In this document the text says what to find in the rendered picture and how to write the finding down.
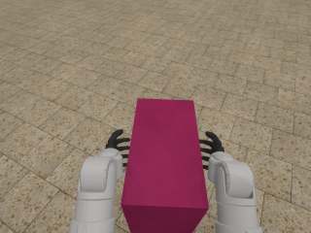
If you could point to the robot left hand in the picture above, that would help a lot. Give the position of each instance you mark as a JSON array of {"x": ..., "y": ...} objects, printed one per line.
[{"x": 113, "y": 143}]

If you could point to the robot right hand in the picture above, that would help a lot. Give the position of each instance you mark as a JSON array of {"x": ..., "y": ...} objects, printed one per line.
[{"x": 216, "y": 145}]

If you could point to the left robot forearm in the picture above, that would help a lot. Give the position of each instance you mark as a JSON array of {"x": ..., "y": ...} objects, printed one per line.
[{"x": 96, "y": 192}]

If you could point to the right robot forearm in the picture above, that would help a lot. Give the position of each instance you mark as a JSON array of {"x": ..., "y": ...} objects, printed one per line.
[{"x": 235, "y": 194}]

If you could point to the carton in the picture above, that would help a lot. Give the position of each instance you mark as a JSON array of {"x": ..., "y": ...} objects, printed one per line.
[{"x": 164, "y": 189}]

